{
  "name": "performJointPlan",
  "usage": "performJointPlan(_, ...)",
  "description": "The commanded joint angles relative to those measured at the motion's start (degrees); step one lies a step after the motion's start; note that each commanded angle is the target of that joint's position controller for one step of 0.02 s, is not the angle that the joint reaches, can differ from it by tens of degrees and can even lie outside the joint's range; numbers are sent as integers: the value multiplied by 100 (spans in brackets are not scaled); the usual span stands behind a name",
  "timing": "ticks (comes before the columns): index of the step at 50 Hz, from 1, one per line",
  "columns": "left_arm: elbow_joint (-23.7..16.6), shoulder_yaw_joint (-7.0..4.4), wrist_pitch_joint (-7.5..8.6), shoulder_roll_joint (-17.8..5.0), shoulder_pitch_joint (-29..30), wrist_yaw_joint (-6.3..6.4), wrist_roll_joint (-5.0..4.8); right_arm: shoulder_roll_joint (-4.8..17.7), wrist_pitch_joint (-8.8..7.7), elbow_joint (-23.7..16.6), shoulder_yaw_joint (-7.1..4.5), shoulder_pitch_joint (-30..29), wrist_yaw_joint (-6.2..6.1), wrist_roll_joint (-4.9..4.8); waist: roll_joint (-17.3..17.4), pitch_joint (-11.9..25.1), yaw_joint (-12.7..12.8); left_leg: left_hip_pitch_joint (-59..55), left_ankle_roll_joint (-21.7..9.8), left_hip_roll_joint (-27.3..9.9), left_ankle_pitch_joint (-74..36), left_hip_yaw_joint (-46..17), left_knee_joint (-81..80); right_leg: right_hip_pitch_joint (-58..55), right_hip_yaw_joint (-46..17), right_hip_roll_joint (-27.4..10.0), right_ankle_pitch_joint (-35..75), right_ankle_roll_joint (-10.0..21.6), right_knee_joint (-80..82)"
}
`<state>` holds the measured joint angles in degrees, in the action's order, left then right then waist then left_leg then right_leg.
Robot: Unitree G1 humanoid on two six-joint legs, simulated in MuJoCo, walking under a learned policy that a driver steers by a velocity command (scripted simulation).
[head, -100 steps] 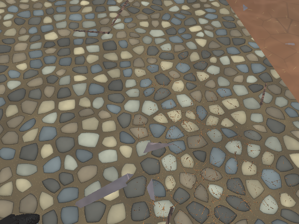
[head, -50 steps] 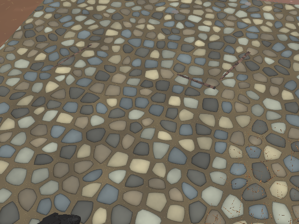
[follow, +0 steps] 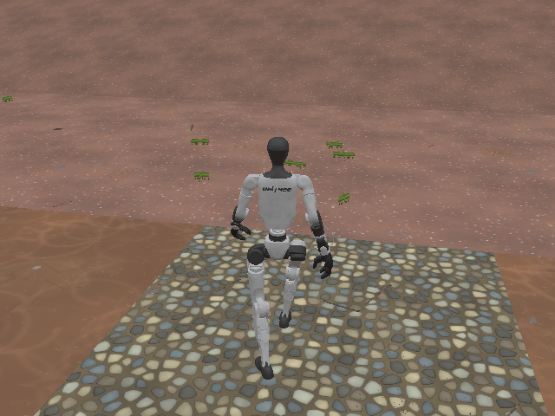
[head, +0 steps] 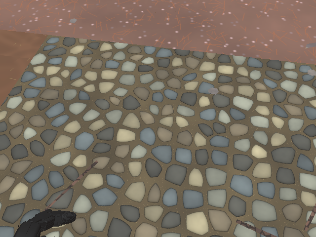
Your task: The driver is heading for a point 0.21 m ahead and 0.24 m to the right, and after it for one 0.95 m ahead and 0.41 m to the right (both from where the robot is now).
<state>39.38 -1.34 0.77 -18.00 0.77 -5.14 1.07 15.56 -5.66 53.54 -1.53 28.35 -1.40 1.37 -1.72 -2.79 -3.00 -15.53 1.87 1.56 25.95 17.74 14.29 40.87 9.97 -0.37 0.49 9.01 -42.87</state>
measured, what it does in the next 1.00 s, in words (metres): walks ahead, turning right: right foot, then left foot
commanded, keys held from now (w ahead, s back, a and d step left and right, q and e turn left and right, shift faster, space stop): w+e+shift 0.14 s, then e+shift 0.68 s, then shift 0.18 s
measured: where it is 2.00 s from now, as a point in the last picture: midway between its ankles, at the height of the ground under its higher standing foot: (167, 227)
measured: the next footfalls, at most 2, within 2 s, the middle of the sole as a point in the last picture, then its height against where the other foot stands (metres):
right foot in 0.04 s outside the picture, level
left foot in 0.42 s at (154, 194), level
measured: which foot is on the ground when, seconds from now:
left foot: down 0.00-0.04, up 0.06-0.40, down 0.42-0.86, up 0.88-1.00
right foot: up 0.00-0.02, down 0.04-0.42, up 0.44-0.84, down 0.86-1.00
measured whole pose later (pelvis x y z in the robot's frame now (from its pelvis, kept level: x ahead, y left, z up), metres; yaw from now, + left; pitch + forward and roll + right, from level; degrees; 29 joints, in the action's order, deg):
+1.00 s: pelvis +0.45 -0.03 +0.03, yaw -57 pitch +2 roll +3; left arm 34.3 -3.8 -2.2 -17.4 -10.4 1.0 0.6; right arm 19.5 1.1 41.8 -5.9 4.6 -1.2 0.2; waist 2.2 -3.7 -0.1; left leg 31.9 2.7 -2.1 24.2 2.9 60.3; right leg 20.0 -0.7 -1.0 -14.1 2.5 -32.3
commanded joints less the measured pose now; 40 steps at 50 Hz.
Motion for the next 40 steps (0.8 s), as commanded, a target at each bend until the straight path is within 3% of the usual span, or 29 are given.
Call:
performJointPlan(1,512,-272,-15,-757,-2775,113,3,1444,99,-787,-317,-1175,-138,71,785,1012,1905,1754,-271,-1592,-8943,-366,3101,-3736,-98,601,-616,451,23)
performJointPlan(2,817,-449,-8,-1006,-3618,259,-37,1399,175,-820,-334,-1294,-56,105,339,1272,2145,2609,-320,-1210,-6608,-392,5246,-4910,-568,563,-974,657,466)
performJointPlan(3,835,-577,-74,-1348,-3085,394,-161,578,112,-972,-140,-1493,79,170,-1129,562,1550,4523,-214,-34,-431,-554,7546,-5166,-1767,-49,-629,838,606)
performJointPlan(4,519,-682,-133,-1995,-2671,391,36,513,-22,-1688,-52,-865,91,39,-1473,1669,789,6387,-13,226,341,-1765,8733,-6663,-4828,-1169,-915,2087,1532)
performJointPlan(5,323,-698,-143,-1722,-2535,443,14,764,-184,-1759,-11,-1286,83,113,-342,1644,1020,6862,-99,-76,-99,-2377,8316,-6426,-5892,-1503,-2534,2057,2741)
performJointPlan(6,407,-607,-107,-1289,-2376,498,12,902,-247,-1712,-17,-1504,93,99,442,618,751,6743,-129,-364,-499,-2402,7551,-5284,-5573,-1381,-2796,1704,3117)
performJointPlan(7,485,-544,-34,-1080,-2177,512,-2,844,-215,-1714,-5,-1665,85,158,770,183,441,6311,-83,-573,-573,-2369,6957,-4331,-5046,-1136,-2287,1468,3123)
performJointPlan(8,438,-495,69,-1011,-1981,542,-20,793,-105,-1682,25,-1606,76,244,847,-147,186,5881,25,-670,-519,-2360,6584,-3549,-4476,-887,-918,1362,3011)
performJointPlan(10,442,-415,224,-875,-1882,529,-91,704,159,-1707,48,-1563,75,266,963,-338,-90,5050,284,-833,-320,-2163,5713,-2373,-3530,-532,1541,1213,2906)
performJointPlan(12,438,-466,294,-1023,-1858,494,-90,478,217,-1957,114,-1993,95,198,815,-264,-41,4492,344,-657,-909,-1814,4563,-1865,-2808,-12,3251,945,2653)
performJointPlan(13,442,-491,270,-1025,-1857,489,-106,353,216,-2059,161,-2181,113,145,629,-96,31,4211,274,-494,-1522,-1706,3927,-1843,-2521,274,3578,705,2416)
performJointPlan(14,198,-416,318,-529,-1812,603,-470,219,-65,-2375,111,-3107,37,-72,770,-17,440,4056,324,-34,-1921,-1958,2968,-1640,-2827,474,2380,429,2358)
performJointPlan(15,299,-464,261,-752,-1927,666,-503,145,-153,-2486,120,-3304,18,-112,660,207,521,3742,303,288,-2465,-1899,2025,-1846,-2838,613,1882,176,2248)
performJointPlan(16,379,-533,171,-947,-2113,724,-437,205,-188,-2511,57,-3321,16,-145,315,446,610,3381,306,538,-2993,-1854,1456,-2054,-3023,610,1488,-43,2160)
performJointPlan(18,411,-542,49,-850,-2200,795,-338,543,-201,-2518,-134,-3145,-4,-268,-182,633,561,2808,262,581,-3681,-2141,1004,-2312,-3304,643,839,-364,1581)
performJointPlan(19,343,-529,22,-741,-2092,797,-337,672,-185,-2507,-214,-2900,-25,-266,-347,798,394,2417,202,524,-3873,-2240,872,-2385,-3345,730,781,-525,1070)
performJointPlan(20,204,-519,5,-653,-1812,795,-348,745,-169,-2381,-288,-2287,-49,-217,-453,1116,-6,1698,110,359,-4406,-2255,611,-2362,-3169,897,818,-771,252)
performJointPlan(21,59,-413,-22,-289,-1824,774,-248,783,-122,-2149,-310,-1311,-68,-122,-323,1868,-349,378,-223,-480,-4988,-2739,1025,-1985,-2785,1066,-800,-1018,-1290)
performJointPlan(22,-96,-200,-70,412,-2482,757,-23,896,-40,-2142,-246,-913,-55,60,922,2625,-62,-885,-764,-2054,-7943,-4152,2030,-876,-2436,1402,-4793,-1112,-3082)
performJointPlan(23,-254,-239,-69,-218,-3584,612,-299,1075,14,-2032,-296,-1053,36,51,1980,3562,496,-1160,-1934,-3526,-5964,-6268,1628,-451,-2540,864,-4318,-1203,-4527)
performJointPlan(24,-177,-354,-191,-682,-3160,602,-345,815,96,-2378,-324,-1873,-30,49,1292,3006,392,-332,-1938,-2961,-3535,-5945,1053,-271,-2169,296,-3459,-1363,-4669)
performJointPlan(25,-328,-455,-289,-928,-2424,625,-347,382,202,-2455,-202,-2321,-107,14,779,1943,322,696,-1615,-2367,-2347,-4804,766,-54,-1796,121,-2883,-1427,-4394)
performJointPlan(26,-396,-509,-385,-960,-2172,687,-323,328,303,-2480,-143,-2593,-141,-2,468,1380,417,1620,-1396,-1987,-2168,-4219,523,-239,-1592,-10,-2614,-1492,-4323)
performJointPlan(27,-525,-516,-438,-906,-2059,724,-306,414,354,-2398,-166,-2792,-129,-5,472,881,545,2403,-1333,-1745,-2294,-3685,357,-407,-1533,-165,-2558,-1477,-3951)
performJointPlan(28,-613,-474,-462,-686,-2001,727,-297,506,350,-2262,-224,-2786,-115,16,590,610,587,2998,-1292,-1547,-2581,-3156,201,-687,-1400,-262,-2560,-1437,-3529)
performJointPlan(30,-759,-376,-421,-314,-1852,749,-267,628,302,-2021,-320,-2670,-76,20,757,636,527,3082,-1461,-1537,-3347,-2615,58,-805,-1231,-383,-2549,-1418,-2855)
performJointPlan(31,-804,-365,-406,-303,-1762,742,-245,716,289,-1935,-368,-2609,-72,25,750,801,492,2899,-1576,-1686,-3539,-2552,52,-807,-1245,-496,-2446,-1402,-2615)
performJointPlan(34,-874,-399,-434,-465,-1516,672,-236,898,337,-1829,-458,-2728,-76,-28,624,1064,472,2761,-1646,-1974,-3015,-2287,-44,-1099,-1261,-719,-1883,-1278,-1912)
performJointPlan(40,-969,-503,-568,-671,-1061,498,-249,1176,451,-1660,-600,-2772,56,-163,882,806,383,2785,-1261,-2024,-1979,-1388,66,-1991,-688,-524,-1831,-941,-308)
Keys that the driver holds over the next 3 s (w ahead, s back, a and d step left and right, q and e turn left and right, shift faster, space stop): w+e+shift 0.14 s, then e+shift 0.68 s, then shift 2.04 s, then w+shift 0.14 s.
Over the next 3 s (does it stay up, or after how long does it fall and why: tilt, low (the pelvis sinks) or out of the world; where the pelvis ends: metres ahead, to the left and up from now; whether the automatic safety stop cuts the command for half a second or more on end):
stays up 0.52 -0.05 0.03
